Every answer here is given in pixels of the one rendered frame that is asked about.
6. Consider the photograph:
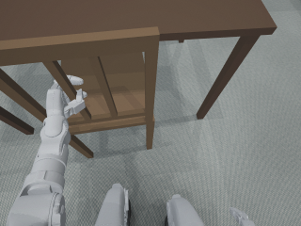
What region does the left robot forearm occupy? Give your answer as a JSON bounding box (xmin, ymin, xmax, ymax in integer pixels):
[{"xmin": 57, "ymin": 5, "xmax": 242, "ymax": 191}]
[{"xmin": 6, "ymin": 115, "xmax": 71, "ymax": 226}]

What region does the robot left hand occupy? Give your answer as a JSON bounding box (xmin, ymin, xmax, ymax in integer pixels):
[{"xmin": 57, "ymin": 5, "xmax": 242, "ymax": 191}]
[{"xmin": 46, "ymin": 75, "xmax": 87, "ymax": 119}]

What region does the robot thigh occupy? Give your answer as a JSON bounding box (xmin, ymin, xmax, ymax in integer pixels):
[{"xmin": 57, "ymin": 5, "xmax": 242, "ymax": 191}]
[
  {"xmin": 166, "ymin": 198, "xmax": 205, "ymax": 226},
  {"xmin": 95, "ymin": 187, "xmax": 129, "ymax": 226}
]

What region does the table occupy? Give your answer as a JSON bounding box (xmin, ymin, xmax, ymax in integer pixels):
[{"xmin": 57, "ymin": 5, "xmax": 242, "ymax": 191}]
[{"xmin": 0, "ymin": 0, "xmax": 277, "ymax": 135}]

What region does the robot right hand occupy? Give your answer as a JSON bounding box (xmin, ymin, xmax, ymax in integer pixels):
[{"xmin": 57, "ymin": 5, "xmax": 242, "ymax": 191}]
[{"xmin": 229, "ymin": 207, "xmax": 256, "ymax": 226}]

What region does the robot right thigh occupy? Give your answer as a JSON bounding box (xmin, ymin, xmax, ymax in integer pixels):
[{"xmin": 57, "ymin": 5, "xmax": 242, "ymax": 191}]
[{"xmin": 166, "ymin": 198, "xmax": 205, "ymax": 226}]

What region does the robot left thigh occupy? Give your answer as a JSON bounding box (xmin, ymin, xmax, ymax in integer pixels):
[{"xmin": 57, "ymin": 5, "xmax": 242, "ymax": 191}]
[{"xmin": 95, "ymin": 187, "xmax": 129, "ymax": 226}]

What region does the chair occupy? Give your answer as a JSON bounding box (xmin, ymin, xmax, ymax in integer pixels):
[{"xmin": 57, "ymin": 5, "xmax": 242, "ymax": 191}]
[{"xmin": 0, "ymin": 26, "xmax": 160, "ymax": 159}]

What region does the robot left upper arm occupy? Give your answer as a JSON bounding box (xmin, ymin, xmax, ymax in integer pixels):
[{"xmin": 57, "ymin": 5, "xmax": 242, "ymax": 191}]
[{"xmin": 8, "ymin": 192, "xmax": 66, "ymax": 226}]

